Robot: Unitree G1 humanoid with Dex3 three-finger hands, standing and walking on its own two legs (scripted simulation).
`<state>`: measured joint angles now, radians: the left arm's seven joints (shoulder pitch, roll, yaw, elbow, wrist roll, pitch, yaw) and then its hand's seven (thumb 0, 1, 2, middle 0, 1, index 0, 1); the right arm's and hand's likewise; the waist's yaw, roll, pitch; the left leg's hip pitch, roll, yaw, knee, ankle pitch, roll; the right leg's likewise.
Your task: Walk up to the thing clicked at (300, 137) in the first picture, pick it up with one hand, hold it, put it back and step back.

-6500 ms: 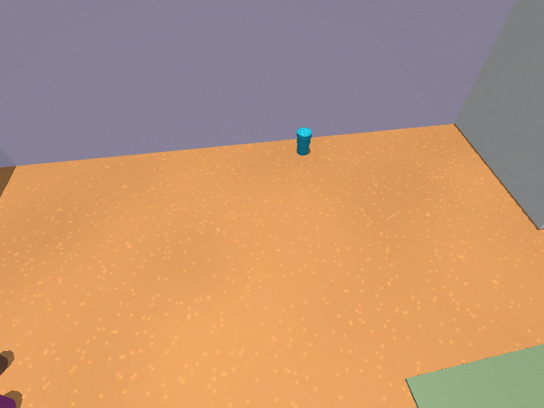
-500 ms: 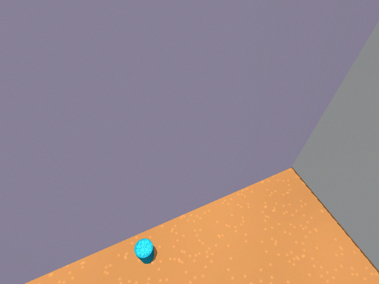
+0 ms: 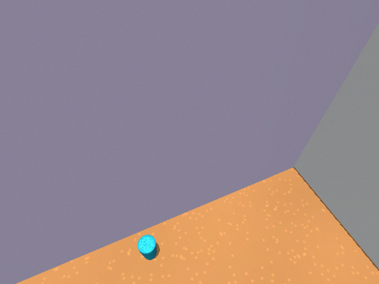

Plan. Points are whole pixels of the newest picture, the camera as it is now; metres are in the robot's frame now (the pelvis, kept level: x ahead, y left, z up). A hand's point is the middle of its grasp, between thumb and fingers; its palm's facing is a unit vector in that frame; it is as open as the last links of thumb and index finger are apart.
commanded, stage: stand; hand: left
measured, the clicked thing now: (148, 248) +0.40 +0.21 -0.71
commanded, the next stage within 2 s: go down in 1.68 s
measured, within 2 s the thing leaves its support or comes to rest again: neither
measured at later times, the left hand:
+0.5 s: hand out of the picture +0.07 +0.25 -0.16, palm faces -0.02 -0.94 -0.34, open 7.4 cm
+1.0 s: hand out of the picture +0.08 +0.26 -0.16, palm faces -0.02 -0.94 -0.34, open 7.4 cm
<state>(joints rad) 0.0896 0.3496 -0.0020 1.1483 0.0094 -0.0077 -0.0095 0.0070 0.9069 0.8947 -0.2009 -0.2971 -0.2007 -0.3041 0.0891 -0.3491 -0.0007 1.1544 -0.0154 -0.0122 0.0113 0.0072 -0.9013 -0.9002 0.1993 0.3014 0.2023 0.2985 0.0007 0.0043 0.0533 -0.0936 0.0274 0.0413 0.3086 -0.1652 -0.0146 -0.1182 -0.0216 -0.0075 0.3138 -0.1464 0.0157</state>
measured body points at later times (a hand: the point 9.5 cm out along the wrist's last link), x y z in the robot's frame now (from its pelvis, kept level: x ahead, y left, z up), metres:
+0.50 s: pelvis +0.00 +0.00 +0.00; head +0.01 +0.00 +0.45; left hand +0.07 +0.30 -0.13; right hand +0.08 -0.30 -0.14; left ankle +0.00 +0.13 -0.75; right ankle +0.02 -0.13 -0.75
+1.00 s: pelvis +0.01 +0.00 +0.00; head +0.02 +0.00 +0.45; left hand +0.08 +0.31 -0.13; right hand +0.09 -0.30 -0.13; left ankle +0.00 +0.13 -0.75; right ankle +0.02 -0.13 -0.75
